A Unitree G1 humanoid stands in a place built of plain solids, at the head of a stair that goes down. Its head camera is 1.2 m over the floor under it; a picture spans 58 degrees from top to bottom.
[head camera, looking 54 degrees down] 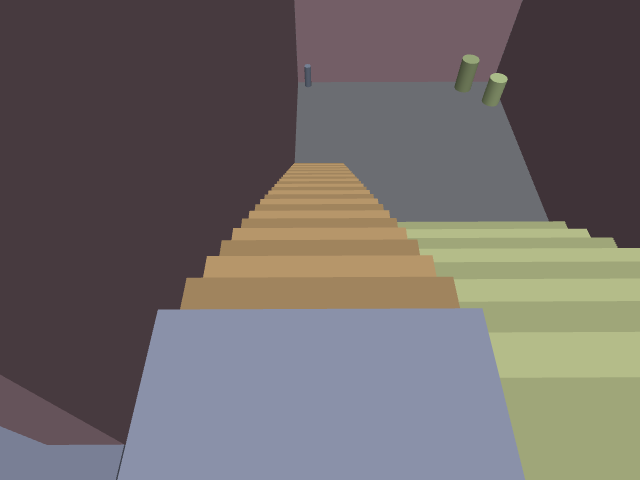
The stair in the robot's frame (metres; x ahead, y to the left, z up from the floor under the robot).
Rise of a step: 0.20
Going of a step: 0.23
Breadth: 1.00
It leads straight ahead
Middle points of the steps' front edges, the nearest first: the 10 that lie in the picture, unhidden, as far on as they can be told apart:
0.61 0.00 0.00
0.84 0.00 -0.20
1.07 0.00 -0.39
1.30 0.00 -0.59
1.53 0.00 -0.79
1.76 0.00 -0.99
1.99 0.00 -1.18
2.22 0.01 -1.38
2.45 0.01 -1.58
2.68 0.01 -1.77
